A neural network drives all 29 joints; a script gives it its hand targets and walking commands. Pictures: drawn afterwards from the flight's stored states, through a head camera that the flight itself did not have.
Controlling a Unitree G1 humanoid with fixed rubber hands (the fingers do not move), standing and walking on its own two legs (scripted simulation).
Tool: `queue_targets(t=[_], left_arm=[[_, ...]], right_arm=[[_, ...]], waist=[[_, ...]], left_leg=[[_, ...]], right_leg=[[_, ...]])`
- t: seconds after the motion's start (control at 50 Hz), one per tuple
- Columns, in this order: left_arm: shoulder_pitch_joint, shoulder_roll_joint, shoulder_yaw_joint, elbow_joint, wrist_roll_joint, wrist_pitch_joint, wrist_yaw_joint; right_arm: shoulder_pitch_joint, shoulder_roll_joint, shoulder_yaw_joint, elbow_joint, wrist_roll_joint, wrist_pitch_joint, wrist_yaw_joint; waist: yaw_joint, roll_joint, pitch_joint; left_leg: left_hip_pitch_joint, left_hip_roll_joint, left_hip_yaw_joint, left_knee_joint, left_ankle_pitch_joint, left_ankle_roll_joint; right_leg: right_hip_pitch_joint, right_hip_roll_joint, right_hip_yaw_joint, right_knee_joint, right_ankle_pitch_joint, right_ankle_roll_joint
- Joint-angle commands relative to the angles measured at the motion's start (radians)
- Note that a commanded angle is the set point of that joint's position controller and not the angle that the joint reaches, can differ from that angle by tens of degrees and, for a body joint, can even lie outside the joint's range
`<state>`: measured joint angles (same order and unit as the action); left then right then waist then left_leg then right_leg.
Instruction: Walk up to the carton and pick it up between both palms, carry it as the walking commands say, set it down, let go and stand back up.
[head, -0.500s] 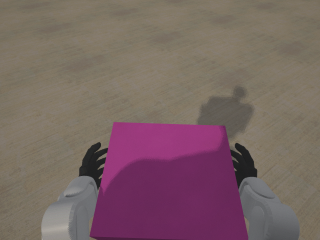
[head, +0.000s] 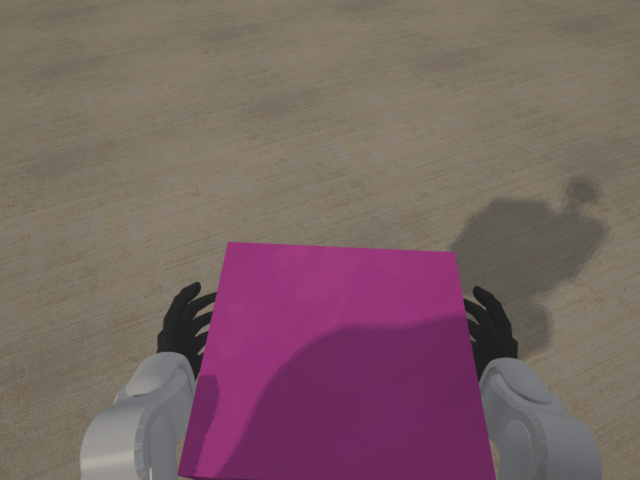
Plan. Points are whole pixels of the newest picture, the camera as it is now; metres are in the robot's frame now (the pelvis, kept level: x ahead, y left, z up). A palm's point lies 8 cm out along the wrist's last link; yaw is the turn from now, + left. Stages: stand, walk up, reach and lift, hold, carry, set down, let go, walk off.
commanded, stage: carry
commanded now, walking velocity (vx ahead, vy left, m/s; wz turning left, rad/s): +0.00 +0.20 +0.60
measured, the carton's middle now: (332, 386) +0.23 +0.00 +0.02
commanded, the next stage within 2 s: none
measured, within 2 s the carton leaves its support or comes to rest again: neither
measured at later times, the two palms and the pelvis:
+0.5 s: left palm out of the picture +0.13 +0.40 +0.07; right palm (239, 360) +0.24 +0.10 +0.08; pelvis -0.04 +0.17 +0.00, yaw +18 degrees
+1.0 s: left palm out of the picture -0.04 +0.59 +0.09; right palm out of the picture +0.16 +0.34 +0.09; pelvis -0.13 +0.33 -0.01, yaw +38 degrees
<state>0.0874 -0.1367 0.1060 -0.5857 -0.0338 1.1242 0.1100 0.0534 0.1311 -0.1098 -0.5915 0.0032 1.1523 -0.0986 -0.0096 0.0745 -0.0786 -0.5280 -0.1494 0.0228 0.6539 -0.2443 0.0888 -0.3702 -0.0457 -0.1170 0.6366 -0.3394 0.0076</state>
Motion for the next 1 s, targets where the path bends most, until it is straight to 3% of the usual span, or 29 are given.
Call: queue_targets(t=[0.0, 0.02, 0.04, 0.08, 0.14, 0.26, 0.28, 0.3, 0.32, 0.34, 0.36, 0.38, 0.42, 0.46, 0.54, 0.6, 0.62, 0.64, 0.66, 0.68, 0.7, 0.74, 0.76, 0.8, 0.86, 0.92, 0.94, 0.96, 0.98], left_arm=[[-0.334, -0.7, -0.666, -0.079, -0.205, 0.01, -0.126], [-0.353, -0.704, -0.663, -0.099, -0.207, 0.006, -0.128], [-0.378, -0.698, -0.67, -0.106, -0.208, 0.007, -0.13], [-0.4, -0.68, -0.688, -0.126, -0.217, 0.007, -0.127], [-0.346, -0.638, -0.677, -0.118, -0.213, 0.018, -0.118], [-0.304, -0.605, -0.676, -0.116, -0.197, 0.039, -0.105], [-0.304, -0.603, -0.678, -0.113, -0.195, 0.042, -0.103], [-0.31, -0.595, -0.681, -0.112, -0.192, 0.045, -0.103], [-0.317, -0.598, -0.702, -0.142, -0.203, 0.046, -0.107], [-0.351, -0.619, -0.722, -0.122, -0.213, 0.041, -0.108], [-0.383, -0.678, -0.751, -0.128, -0.23, 0.032, -0.119], [-0.409, -0.729, -0.775, -0.142, -0.25, 0.023, -0.132], [-0.414, -0.773, -0.792, -0.16, -0.261, 0.007, -0.138], [-0.406, -0.773, -0.784, -0.169, -0.251, -0.01, -0.132], [-0.31, -0.726, -0.735, -0.126, -0.217, -0.014, -0.125], [-0.268, -0.698, -0.695, -0.096, -0.2, -0.005, -0.126], [-0.261, -0.679, -0.677, -0.084, -0.192, 0.0, -0.127], [-0.289, -0.654, -0.669, -0.07, -0.19, 0.0, -0.129], [-0.294, -0.668, -0.678, -0.066, -0.191, 0.003, -0.131], [-0.318, -0.68, -0.678, -0.093, -0.196, 0.001, -0.132], [-0.345, -0.676, -0.679, -0.104, -0.2, 0.003, -0.133], [-0.372, -0.658, -0.684, -0.108, -0.207, 0.007, -0.131], [-0.364, -0.646, -0.68, -0.108, -0.206, 0.01, -0.128], [-0.332, -0.615, -0.673, -0.1, -0.202, 0.022, -0.122], [-0.314, -0.59, -0.668, -0.104, -0.195, 0.035, -0.116], [-0.307, -0.586, -0.67, -0.1, -0.187, 0.045, -0.107], [-0.312, -0.584, -0.669, -0.096, -0.182, 0.047, -0.104], [-0.314, -0.579, -0.668, -0.09, -0.176, 0.05, -0.102], [-0.317, -0.587, -0.688, -0.113, -0.187, 0.052, -0.105]], right_arm=[[-0.405, 0.697, 0.753, -0.135, 0.225, 0.005, 0.105], [-0.417, 0.714, 0.763, -0.127, 0.24, 0.002, 0.108], [-0.419, 0.713, 0.761, -0.111, 0.24, 0.0, 0.106], [-0.37, 0.704, 0.752, -0.091, 0.233, 0.003, 0.101], [-0.366, 0.677, 0.749, -0.1, 0.231, 0.013, 0.088], [-0.308, 0.644, 0.722, -0.07, 0.215, 0.039, 0.077], [-0.29, 0.644, 0.716, -0.058, 0.211, 0.04, 0.077], [-0.271, 0.639, 0.707, -0.043, 0.206, 0.039, 0.077], [-0.261, 0.62, 0.704, -0.04, 0.196, 0.033, 0.078], [-0.254, 0.631, 0.687, -0.034, 0.207, 0.021, 0.086], [-0.276, 0.67, 0.686, -0.063, 0.211, 0.009, 0.091], [-0.313, 0.709, 0.696, -0.09, 0.216, -0.005, 0.1], [-0.328, 0.76, 0.709, -0.097, 0.225, -0.025, 0.118], [-0.327, 0.772, 0.731, -0.102, 0.235, -0.037, 0.127], [-0.288, 0.722, 0.766, -0.117, 0.233, -0.032, 0.122], [-0.304, 0.69, 0.784, -0.115, 0.232, -0.017, 0.116], [-0.316, 0.684, 0.788, -0.111, 0.227, -0.009, 0.115], [-0.313, 0.668, 0.791, -0.121, 0.215, 0.0, 0.116], [-0.378, 0.669, 0.79, -0.139, 0.222, 0.0, 0.115], [-0.406, 0.693, 0.796, -0.137, 0.239, 0.0, 0.118], [-0.407, 0.7, 0.789, -0.117, 0.241, 0.001, 0.116], [-0.364, 0.687, 0.767, -0.079, 0.23, 0.006, 0.11], [-0.361, 0.673, 0.759, -0.077, 0.228, 0.008, 0.105], [-0.35, 0.653, 0.753, -0.074, 0.221, 0.017, 0.095], [-0.324, 0.635, 0.744, -0.068, 0.211, 0.032, 0.083], [-0.316, 0.629, 0.729, -0.066, 0.208, 0.042, 0.081], [-0.303, 0.63, 0.721, -0.053, 0.204, 0.044, 0.081], [-0.285, 0.626, 0.712, -0.037, 0.197, 0.043, 0.082], [-0.279, 0.602, 0.702, -0.043, 0.187, 0.037, 0.083]], waist=[[0.014, -0.371, -0.14], [0.016, -0.19, -0.127], [0.012, -0.109, -0.117], [-0.004, -0.158, -0.1], [0.012, -0.293, -0.107], [0.007, -0.39, -0.155], [-0.01, -0.314, -0.19], [-0.026, -0.148, -0.2], [-0.033, 0.221, -0.236], [-0.037, 0.278, -0.259], [-0.019, 0.212, -0.256], [-0.01, 0.152, -0.245], [-0.004, 0.151, -0.255], [-0.006, 0.121, -0.251], [-0.013, 0.067, -0.27], [0.015, 0.021, -0.242], [0.035, -0.088, -0.237], [0.023, -0.53, -0.212], [0.006, -0.415, -0.12], [0.01, -0.229, -0.1], [0.005, -0.132, -0.097], [-0.01, -0.142, -0.086], [-0.005, -0.197, -0.088], [0.005, -0.284, -0.1], [0.011, -0.365, -0.119], [0.002, -0.393, -0.164], [-0.007, -0.326, -0.173], [-0.019, -0.153, -0.171], [-0.029, 0.189, -0.18]], left_leg=[[-0.282, 0.185, -0.079, 0.609, -0.278, -0.106], [-0.241, 0.196, -0.1, 0.676, -0.23, -0.108], [-0.235, 0.201, -0.075, 0.692, -0.17, -0.12], [-0.226, 0.217, -0.013, 0.565, -0.117, -0.142], [-0.133, 0.199, 0.061, 0.352, -0.168, -0.149], [0.099, 0.161, 0.152, -0.092, -0.096, -0.137], [0.221, 0.141, 0.151, -0.199, -0.006, -0.124], [0.372, 0.158, 0.087, -0.252, 0.1, -0.104], [0.535, 0.446, -0.296, -0.208, 0.676, 0.013], [0.539, 0.502, -0.343, -0.137, 1.045, 0.109], [0.506, 0.468, -0.279, -0.106, 1.069, 0.112], [0.459, 0.421, -0.21, -0.111, 0.937, 0.093], [0.384, 0.359, -0.157, -0.173, 0.627, 0.07], [0.342, 0.347, -0.185, -0.214, 0.47, 0.085], [0.294, 0.378, -0.311, -0.241, 0.422, 0.128], [0.121, 0.284, -0.261, -0.199, 0.282, 0.033], [-0.042, 0.214, -0.167, -0.11, 0.144, -0.044], [-0.196, 0.086, -0.003, 0.297, -0.251, -0.084], [-0.246, 0.186, -0.079, 0.579, -0.275, -0.101], [-0.214, 0.217, -0.116, 0.665, -0.236, -0.111], [-0.2, 0.227, -0.102, 0.684, -0.175, -0.125], [-0.181, 0.238, -0.029, 0.552, -0.112, -0.15], [-0.145, 0.219, 0.015, 0.472, -0.127, -0.155], [-0.082, 0.211, 0.054, 0.337, -0.173, -0.153], [0.012, 0.193, 0.108, 0.152, -0.174, -0.153], [0.108, 0.186, 0.127, -0.089, -0.093, -0.137], [0.185, 0.154, 0.129, -0.214, -0.022, -0.126], [0.305, 0.161, 0.064, -0.274, 0.057, -0.108], [0.42, 0.387, -0.245, -0.284, 0.43, -0.022]], right_leg=[[0.259, -0.613, 0.461, -0.332, 0.532, -0.249], [0.206, -0.541, 0.364, -0.307, 0.491, -0.226], [0.199, -0.471, 0.261, -0.289, 0.442, -0.184], [0.241, -0.368, 0.098, -0.228, 0.492, -0.097], [0.239, -0.38, 0.033, -0.215, 0.614, -0.063], [0.262, -0.402, -0.079, -0.09, 0.551, 0.043], [0.215, -0.371, -0.109, 0.026, 0.527, 0.075], [0.072, -0.315, -0.12, 0.215, 0.376, 0.1], [-0.25, -0.164, -0.148, 0.473, -0.273, 0.163], [-0.322, -0.116, -0.029, 0.622, -0.48, 0.148], [-0.313, -0.118, 0.037, 0.696, -0.45, 0.133], [-0.294, -0.131, 0.054, 0.693, -0.365, 0.123], [-0.244, -0.118, 0.035, 0.583, -0.215, 0.094], [-0.184, -0.095, 0.023, 0.433, -0.184, 0.073], [-0.064, -0.05, 0.038, 0.209, -0.166, 0.037], [0.173, -0.057, 0.051, -0.086, -0.061, 0.007], [0.347, -0.184, 0.145, -0.306, -0.055, -0.028], [0.312, -0.612, 0.57, -0.46, 0.029, -0.183], [0.189, -0.645, 0.523, -0.431, 0.228, -0.223], [0.136, -0.572, 0.403, -0.394, 0.223, -0.209], [0.128, -0.501, 0.281, -0.363, 0.193, -0.166], [0.179, -0.378, 0.082, -0.277, 0.294, -0.074], [0.182, -0.361, 0.034, -0.254, 0.406, -0.058], [0.189, -0.385, 0.002, -0.236, 0.524, -0.047], [0.208, -0.397, -0.053, -0.208, 0.511, -0.009], [0.242, -0.417, -0.076, -0.111, 0.491, 0.041], [0.207, -0.386, -0.099, -0.02, 0.448, 0.074], [0.089, -0.329, -0.117, 0.149, 0.325, 0.101], [-0.193, -0.187, -0.144, 0.378, -0.252, 0.143]])
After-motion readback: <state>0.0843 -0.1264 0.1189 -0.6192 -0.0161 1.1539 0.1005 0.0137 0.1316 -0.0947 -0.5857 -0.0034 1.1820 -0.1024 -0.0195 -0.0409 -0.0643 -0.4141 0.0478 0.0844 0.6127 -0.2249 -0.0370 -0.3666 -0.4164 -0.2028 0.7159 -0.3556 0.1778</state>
